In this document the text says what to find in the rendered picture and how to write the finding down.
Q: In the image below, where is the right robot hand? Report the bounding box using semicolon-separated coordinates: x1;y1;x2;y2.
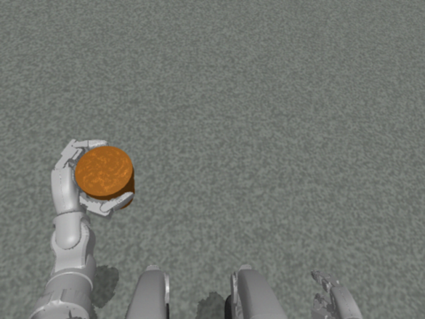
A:
310;270;363;319

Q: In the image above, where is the cup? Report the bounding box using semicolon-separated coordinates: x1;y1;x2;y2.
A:
75;146;135;209

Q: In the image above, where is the left robot hand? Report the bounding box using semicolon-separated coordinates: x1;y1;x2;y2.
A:
50;139;134;220

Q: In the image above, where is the left robot arm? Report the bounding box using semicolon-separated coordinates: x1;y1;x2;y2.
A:
28;211;96;319

